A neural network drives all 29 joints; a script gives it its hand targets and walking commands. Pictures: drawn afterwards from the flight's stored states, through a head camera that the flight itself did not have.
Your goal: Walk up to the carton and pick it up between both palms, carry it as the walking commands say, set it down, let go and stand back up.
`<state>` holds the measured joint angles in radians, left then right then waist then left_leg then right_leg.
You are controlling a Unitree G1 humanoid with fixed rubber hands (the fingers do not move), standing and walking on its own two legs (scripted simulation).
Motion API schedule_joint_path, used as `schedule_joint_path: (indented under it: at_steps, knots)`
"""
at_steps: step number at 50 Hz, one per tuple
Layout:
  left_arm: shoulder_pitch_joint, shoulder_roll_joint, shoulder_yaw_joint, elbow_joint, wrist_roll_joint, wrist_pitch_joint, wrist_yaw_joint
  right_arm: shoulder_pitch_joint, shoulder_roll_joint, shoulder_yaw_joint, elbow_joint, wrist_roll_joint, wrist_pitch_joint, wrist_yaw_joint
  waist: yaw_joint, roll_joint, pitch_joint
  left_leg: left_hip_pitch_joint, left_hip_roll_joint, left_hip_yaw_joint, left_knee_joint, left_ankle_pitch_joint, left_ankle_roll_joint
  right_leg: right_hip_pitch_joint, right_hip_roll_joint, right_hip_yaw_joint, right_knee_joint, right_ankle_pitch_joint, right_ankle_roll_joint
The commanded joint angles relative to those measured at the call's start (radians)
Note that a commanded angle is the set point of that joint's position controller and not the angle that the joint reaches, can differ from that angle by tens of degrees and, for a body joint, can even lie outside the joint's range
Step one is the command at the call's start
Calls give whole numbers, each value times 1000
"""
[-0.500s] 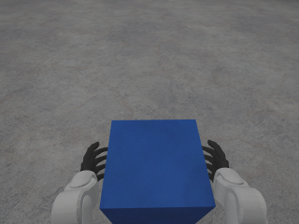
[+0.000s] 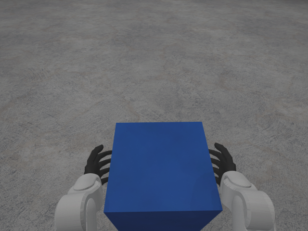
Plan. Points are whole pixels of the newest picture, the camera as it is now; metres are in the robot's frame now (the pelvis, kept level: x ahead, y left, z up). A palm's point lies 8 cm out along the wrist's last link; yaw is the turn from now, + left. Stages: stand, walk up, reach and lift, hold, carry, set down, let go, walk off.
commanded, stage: carry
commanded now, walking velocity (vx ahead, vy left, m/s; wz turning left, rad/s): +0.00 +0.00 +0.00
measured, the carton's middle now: (159, 181) +0.27 +0.00 +0.02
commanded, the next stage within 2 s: none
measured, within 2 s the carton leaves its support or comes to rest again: neither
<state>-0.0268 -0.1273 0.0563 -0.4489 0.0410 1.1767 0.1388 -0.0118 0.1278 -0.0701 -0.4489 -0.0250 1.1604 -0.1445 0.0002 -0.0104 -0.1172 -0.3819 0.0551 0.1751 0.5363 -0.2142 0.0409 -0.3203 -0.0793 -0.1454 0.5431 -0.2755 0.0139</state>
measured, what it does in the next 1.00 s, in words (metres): stands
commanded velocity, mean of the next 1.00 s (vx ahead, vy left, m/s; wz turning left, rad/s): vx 0.00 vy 0.00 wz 0.00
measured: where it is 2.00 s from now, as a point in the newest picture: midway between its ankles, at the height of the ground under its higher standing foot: outside the picture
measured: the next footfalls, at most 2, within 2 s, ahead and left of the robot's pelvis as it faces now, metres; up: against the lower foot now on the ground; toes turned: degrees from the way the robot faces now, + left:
none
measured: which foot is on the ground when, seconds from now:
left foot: down 0.00-1.00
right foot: down 0.00-1.00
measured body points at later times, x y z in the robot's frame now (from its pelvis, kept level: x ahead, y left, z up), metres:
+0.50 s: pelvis -0.01 -0.01 +0.00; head -0.02 +0.00 +0.45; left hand +0.25 +0.15 +0.08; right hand +0.25 -0.16 +0.08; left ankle +0.04 +0.09 -0.73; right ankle +0.00 -0.13 -0.73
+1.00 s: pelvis -0.01 -0.02 +0.00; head -0.03 -0.01 +0.45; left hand +0.24 +0.14 +0.08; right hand +0.24 -0.17 +0.08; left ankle +0.04 +0.09 -0.73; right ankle +0.00 -0.13 -0.73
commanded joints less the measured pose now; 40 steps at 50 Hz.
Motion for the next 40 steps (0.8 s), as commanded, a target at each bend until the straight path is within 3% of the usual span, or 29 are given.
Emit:
schedule_joint_path:
  at_steps: [1,40]
  knots:
    - [-425,-812,-640,-119,-279,-28,-114,-425,802,636,-126,277,-19,116,-2,21,-201,135,116,-116,-94,124,10,23,-71,62,-87,52,-37]
    - [-425,-821,-629,-103,-282,-37,-120,-431,824,640,-105,282,-25,117,-5,15,-196,115,109,-112,-93,80,0,31,-73,70,-109,86,-56]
